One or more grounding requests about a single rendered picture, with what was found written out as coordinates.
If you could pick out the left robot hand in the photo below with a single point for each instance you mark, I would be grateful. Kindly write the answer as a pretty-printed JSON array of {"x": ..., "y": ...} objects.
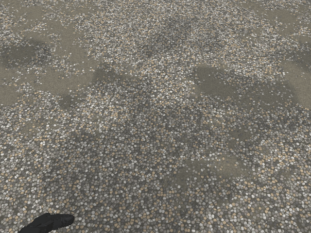
[{"x": 47, "y": 222}]

